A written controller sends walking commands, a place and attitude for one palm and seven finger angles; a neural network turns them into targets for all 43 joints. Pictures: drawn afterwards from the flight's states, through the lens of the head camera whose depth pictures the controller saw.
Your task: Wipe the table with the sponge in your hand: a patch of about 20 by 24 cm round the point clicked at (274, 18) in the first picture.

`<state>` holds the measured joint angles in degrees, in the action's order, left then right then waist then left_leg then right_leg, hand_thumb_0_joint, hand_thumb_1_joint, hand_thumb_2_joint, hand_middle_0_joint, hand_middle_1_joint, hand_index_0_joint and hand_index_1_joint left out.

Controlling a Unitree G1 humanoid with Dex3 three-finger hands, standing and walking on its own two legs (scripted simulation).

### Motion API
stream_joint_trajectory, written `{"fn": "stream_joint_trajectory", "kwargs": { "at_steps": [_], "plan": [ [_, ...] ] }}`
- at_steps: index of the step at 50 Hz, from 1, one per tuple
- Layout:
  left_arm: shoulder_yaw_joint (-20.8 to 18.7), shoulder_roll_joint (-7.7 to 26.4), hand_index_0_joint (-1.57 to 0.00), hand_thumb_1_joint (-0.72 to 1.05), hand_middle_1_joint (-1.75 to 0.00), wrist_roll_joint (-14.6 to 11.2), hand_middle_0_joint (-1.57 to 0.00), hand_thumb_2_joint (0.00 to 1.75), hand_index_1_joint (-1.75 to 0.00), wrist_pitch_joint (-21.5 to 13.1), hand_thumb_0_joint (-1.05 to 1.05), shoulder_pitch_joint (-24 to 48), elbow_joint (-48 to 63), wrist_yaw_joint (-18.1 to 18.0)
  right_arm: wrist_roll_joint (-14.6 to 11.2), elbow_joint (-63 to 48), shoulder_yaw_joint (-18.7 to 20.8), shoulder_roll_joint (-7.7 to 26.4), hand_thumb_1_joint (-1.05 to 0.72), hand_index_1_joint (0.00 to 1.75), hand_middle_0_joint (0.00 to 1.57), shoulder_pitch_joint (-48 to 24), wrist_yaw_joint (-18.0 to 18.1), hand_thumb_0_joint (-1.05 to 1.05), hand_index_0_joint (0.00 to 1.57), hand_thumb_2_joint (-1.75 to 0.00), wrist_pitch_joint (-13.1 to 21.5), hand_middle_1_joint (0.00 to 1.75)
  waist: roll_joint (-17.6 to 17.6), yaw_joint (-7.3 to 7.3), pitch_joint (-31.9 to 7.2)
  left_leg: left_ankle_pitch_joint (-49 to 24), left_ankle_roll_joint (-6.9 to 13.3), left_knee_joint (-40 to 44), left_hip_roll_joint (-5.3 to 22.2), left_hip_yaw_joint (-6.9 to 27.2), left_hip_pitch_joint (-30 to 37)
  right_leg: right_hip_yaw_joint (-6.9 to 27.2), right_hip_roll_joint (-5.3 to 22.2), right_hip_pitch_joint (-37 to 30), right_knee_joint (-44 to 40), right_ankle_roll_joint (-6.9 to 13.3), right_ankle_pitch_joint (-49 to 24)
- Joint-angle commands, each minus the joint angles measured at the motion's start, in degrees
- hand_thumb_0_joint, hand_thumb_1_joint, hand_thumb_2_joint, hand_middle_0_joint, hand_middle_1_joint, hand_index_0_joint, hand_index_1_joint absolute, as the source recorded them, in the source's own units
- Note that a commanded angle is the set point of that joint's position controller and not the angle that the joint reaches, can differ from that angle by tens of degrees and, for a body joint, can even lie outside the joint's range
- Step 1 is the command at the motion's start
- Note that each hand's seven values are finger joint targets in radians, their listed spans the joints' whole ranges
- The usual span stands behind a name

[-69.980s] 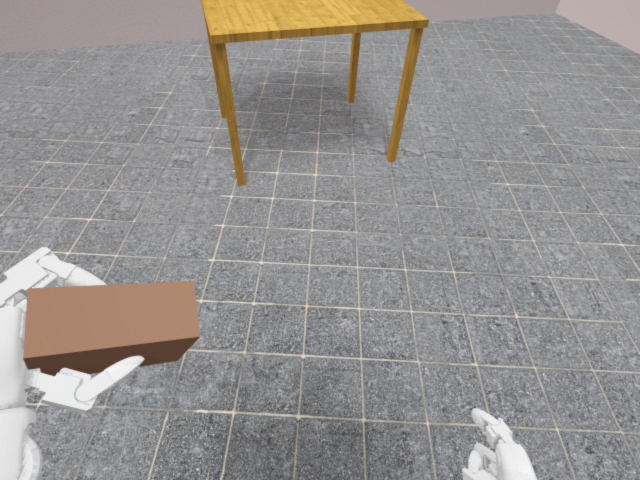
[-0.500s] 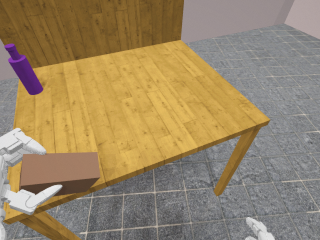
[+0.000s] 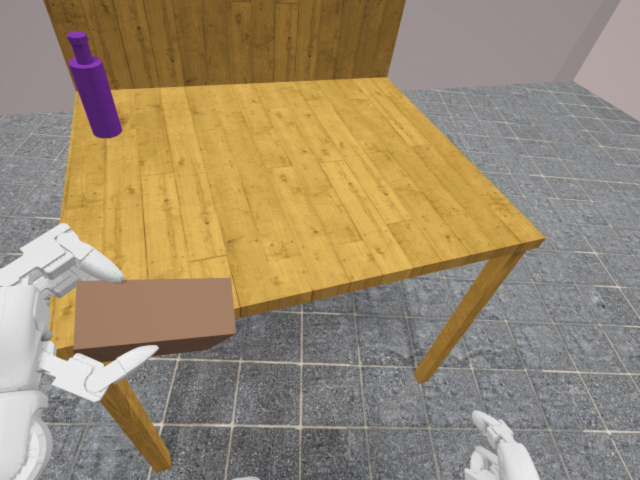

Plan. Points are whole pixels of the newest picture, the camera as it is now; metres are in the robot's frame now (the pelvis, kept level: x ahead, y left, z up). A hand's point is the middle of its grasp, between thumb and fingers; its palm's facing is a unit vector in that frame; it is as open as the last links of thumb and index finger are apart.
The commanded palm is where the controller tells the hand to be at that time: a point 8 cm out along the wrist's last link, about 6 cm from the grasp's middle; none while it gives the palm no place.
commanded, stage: step back with the hand held close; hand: left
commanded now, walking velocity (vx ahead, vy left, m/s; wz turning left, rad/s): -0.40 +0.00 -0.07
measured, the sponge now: (177, 319) +0.24 +0.17 +0.12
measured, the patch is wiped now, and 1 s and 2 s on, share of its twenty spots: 1.00 1.00 1.00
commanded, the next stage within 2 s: stop stepping back and stand still in 0.28 s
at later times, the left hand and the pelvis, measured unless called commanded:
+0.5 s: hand out of the picture +0.08 +0.23 +0.18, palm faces +0.24 -0.91 -0.34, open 9.6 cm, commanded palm +0.04 +0.28 +0.20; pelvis -0.14 +0.02 +0.01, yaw -4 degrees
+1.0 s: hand out of the picture -0.04 +0.25 +0.17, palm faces +0.30 -0.90 -0.31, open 9.7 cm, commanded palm -0.10 +0.30 +0.20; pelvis -0.27 +0.03 +0.00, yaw -2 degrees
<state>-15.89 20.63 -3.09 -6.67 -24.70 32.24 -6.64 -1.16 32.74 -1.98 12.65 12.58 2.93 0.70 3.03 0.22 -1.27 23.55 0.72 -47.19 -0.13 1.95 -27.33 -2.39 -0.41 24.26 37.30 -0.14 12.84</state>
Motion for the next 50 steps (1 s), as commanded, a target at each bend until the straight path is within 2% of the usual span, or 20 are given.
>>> {"fn": "stream_joint_trajectory", "kwargs": {
  "at_steps": [1,2,4,7,14,16,18,22,26,28,29,30,31,33,35,41,42,44,47,50],
  "plan": [
    [-13.25,15.71,-1.2,0.1,-1.6,0.41,-1.2,1.3,-1.6,-5.48,0.0,3.92,20.53,-2.49,1.21,-10.62,4.49,10.15,-0.9,0.3,0.2,-6.94,1.08,0.0,0.2,-0.9,3.87,0.3,-27.18,0.4,-2.5,-2.45,6.41,26.8,14.16,19.57,-0.41,4.05,1.82,2.99,11.54,0.62,2.87],
    [-12.56,14.04,-1.2,0.1,-1.6,0.67,-1.2,1.3,-1.6,-5.94,0.0,2.72,22.11,-2.5,2.03,-9.8,4.41,7.53,-0.9,0.3,0.2,-5.46,0.55,0.0,0.2,-0.9,4.91,0.3,-30.25,0.01,-5.68,-17.65,7.76,28.0,17.75,20.57,4.25,3.85,-1.68,5.91,21.07,-0.34,14.59],
    [-14.56,13.65,-1.2,0.1,-1.6,0.28,-1.2,1.3,-1.6,-6.35,0.0,-0.7,20.27,-2.17,2.1,-8.31,5.6,7.3,-0.9,0.3,0.2,-2.94,-0.6,0.0,0.2,-0.9,6.44,0.3,-20.62,-0.08,-10.82,-8.35,8.39,28.78,19.36,19.64,4.19,6.67,-1.77,3.23,30.46,-0.96,16.68],
    [-12.48,9.87,-1.2,0.1,-1.6,-1.22,-1.2,1.3,-1.6,-5.25,0.0,-1.2,19.88,-1.78,1.06,-6.88,5.9,6.87,-0.9,0.3,0.2,-2.06,-1.26,0.0,0.2,-0.9,7.53,0.3,-14.1,-0.42,-11.58,-29.87,6.39,23.65,16.77,12.29,15.6,5.27,-1.14,6.1,18.03,-1.47,15.27],
    [-8.14,7.05,-1.2,0.1,-1.6,-0.84,-1.2,1.3,-1.6,-4.11,0.0,-0.86,10.24,-0.83,0.47,-6.88,4.31,6.78,-0.9,0.3,0.2,-4.55,-0.35,0.0,0.2,-0.9,8.44,0.3,-11.32,-1.13,-8.56,-8.69,1.63,21.99,12.47,8.12,10.01,1.98,-1.78,-10.16,-13.01,-0.69,-1.69],
    [-11.33,11.79,-1.2,0.1,-1.6,-0.13,-1.2,1.3,-1.6,-5.48,0.0,-1.02,10.17,-0.74,0.77,-6.84,4.4,6.33,-0.9,0.3,0.2,-4.23,-0.29,0.0,0.2,-0.9,8.22,0.3,-1.17,-0.88,-8.5,-2.3,-0.78,7.93,5.95,2.29,8.69,5.57,5.12,-9.44,-20.29,2.83,-12.33],
    [-7.57,9.65,-1.2,0.1,-1.6,-1.01,-1.2,1.3,-1.6,-6.34,0.0,1.83,8.65,-0.62,-1.29,-7.32,5.9,5.66,-0.9,0.3,0.2,-5.64,0.57,0.0,0.2,-0.9,7.95,0.3,18.76,-1.34,-6.85,6.57,-3.4,-23.84,-0.87,0.13,1.35,18.73,21.23,-2.22,-21.13,11.28,-26.46],
    [-11.78,12.7,-1.2,0.1,-1.6,-1.0,-1.2,1.3,-1.6,-4.91,0.0,1.31,10.29,-0.47,-0.69,-9.82,3.44,3.5,-0.9,0.3,0.2,-6.93,0.27,0.0,0.2,-0.9,5.17,0.3,2.33,1.8,-6.78,2.04,-1.65,-23.81,4.1,3.31,2.95,11.57,18.93,1.86,-13.36,9.11,-17.27],
    [-12.2,13.52,-1.2,0.1,-1.6,-0.72,-1.2,1.3,-1.6,-4.84,0.0,2.97,11.56,-1.98,-0.92,-9.02,4.28,6.45,-0.9,0.3,0.2,-5.64,1.57,0.0,0.2,-0.9,6.46,0.3,-0.09,1.67,-3.76,1.17,1.08,3.44,3.37,0.79,9.58,9.58,14.78,5.66,-8.11,6.05,-1.12],
    [-12.01,11.8,-1.2,0.1,-1.6,-1.05,-1.2,1.3,-1.6,-5.76,0.0,1.81,13.29,-2.2,-0.63,-9.38,4.93,7.87,-0.9,0.3,0.2,-3.76,1.82,0.0,0.2,-0.9,7.26,0.3,-11.08,1.94,-5.55,-2.41,2.24,22.36,3.53,-0.17,12.9,5.71,6.97,2.43,3.54,3.5,1.2],
    [-11.93,11.5,-1.2,0.1,-1.6,-1.46,-1.2,1.3,-1.6,-5.95,0.0,2.06,15.22,-2.44,-0.35,-9.93,5.55,8.89,-0.9,0.3,0.2,-3.38,1.65,0.0,0.2,-0.9,7.8,0.3,-22.57,1.55,-5.28,-5.57,4.96,29.51,9.89,7.3,14.92,1.46,0.98,6.65,15.28,1.21,10.3],
    [-12.32,12.37,-1.2,0.1,-1.6,-0.97,-1.2,1.3,-1.6,-5.92,0.0,2.68,16.41,-2.38,-0.62,-9.6,5.95,8.42,-0.9,0.3,0.2,-3.04,1.37,0.0,0.2,-0.9,8.23,0.3,-24.85,1.22,-5.52,-15.3,6.88,29.1,13.2,10.0,15.82,0.8,-2.47,10.81,25.01,-0.22,15.08],
    [-14.08,13.14,-1.2,0.1,-1.6,-0.15,-1.2,1.3,-1.6,-5.82,0.0,-0.84,14.05,-2.49,-0.85,-9.89,6.93,8.53,-0.9,0.3,0.2,-2.54,1.38,0.0,0.2,-0.9,8.53,0.3,-21.34,0.67,-9.66,-23.32,8.27,25.27,15.54,12.49,18.15,0.17,-2.59,12.77,29.56,-1.05,16.34],
    [-11.56,11.71,-1.2,0.1,-1.6,0.25,-1.2,1.3,-1.6,-5.63,0.0,4.65,15.85,-1.79,-0.15,-6.89,5.03,6.59,-0.9,0.3,0.2,-4.18,-0.67,0.0,0.2,-0.9,9.08,0.3,-22.34,2.16,-1.51,-12.01,11.6,27.87,17.06,20.16,9.61,7.11,1.6,17.78,37.15,-0.77,10.64],
    [-6.64,7.94,-1.2,0.1,-1.6,0.23,-1.2,1.3,-1.6,-5.07,0.0,6.87,11.13,-1.31,-1.4,-4.79,4.39,6.81,-0.9,0.3,0.2,-3.95,-1.65,0.0,0.2,-0.9,9.28,0.3,-13.91,1.11,2.53,-3.89,9.99,27.73,16.59,14.49,6.45,5.88,2.9,14.78,30.44,0.09,7.25],
    [-7.35,8.9,-1.2,0.1,-1.6,-0.35,-1.2,1.3,-1.6,-2.05,0.0,7.41,-0.29,-0.81,-0.23,-6.37,2.84,7.61,-0.9,0.3,0.2,-5.52,0.41,0.0,0.2,-0.9,7.34,0.3,-8.77,-0.48,0.18,12.55,5.19,15.12,10.09,5.84,-4.38,-3.45,-1.71,-14.12,-4.96,1.37,4.51],
    [-7.25,8.77,-1.2,0.1,-1.6,-0.4,-1.2,1.3,-1.6,-1.84,0.0,6.86,-1.28,-0.36,-0.22,-6.65,3.07,7.24,-0.9,0.3,0.2,-6.15,0.42,0.0,0.2,-0.9,6.56,0.3,-1.33,-1.25,-1.25,12.54,4.06,2.6,5.87,1.06,-7.55,-0.83,0.3,-17.82,-10.39,2.95,4.1],
    [-8.21,11.3,-1.2,0.1,-1.6,-0.93,-1.2,1.3,-1.6,-2.07,0.0,10.54,1.91,0.22,-1.25,-7.74,4.14,6.73,-0.9,0.3,0.2,-7.06,0.35,0.0,0.2,-0.9,6.04,0.3,16.86,0.2,-2.68,6.42,1.0,-32.91,-1.96,-2.27,-11.39,27.38,17.1,-9.55,-23.71,10.76,10.59],
    [-9.89,13.55,-1.2,0.1,-1.6,-1.37,-1.2,1.3,-1.6,-3.93,0.0,11.13,8.99,0.81,-1.05,-5.29,4.24,6.42,-0.9,0.3,0.2,-7.02,-0.86,0.0,0.2,-0.9,5.91,0.3,6.35,0.9,-0.13,-2.68,0.66,-34.03,3.79,3.79,-6.8,28.39,19.46,5.11,-26.66,12.8,25.7],
    [-9.78,13.06,-1.2,0.1,-1.6,-1.5,-1.2,1.3,-1.6,-3.72,0.0,5.52,12.91,0.38,-0.4,-4.01,2.2,3.65,-0.9,0.3,0.2,-6.7,-0.48,0.0,0.2,-0.9,5.54,0.3,-2.6,1.66,-0.68,-3.34,1.98,-18.25,4.09,-1.63,4.73,15.8,15.04,15.42,-25.1,9.13,27.81]
  ]
}}
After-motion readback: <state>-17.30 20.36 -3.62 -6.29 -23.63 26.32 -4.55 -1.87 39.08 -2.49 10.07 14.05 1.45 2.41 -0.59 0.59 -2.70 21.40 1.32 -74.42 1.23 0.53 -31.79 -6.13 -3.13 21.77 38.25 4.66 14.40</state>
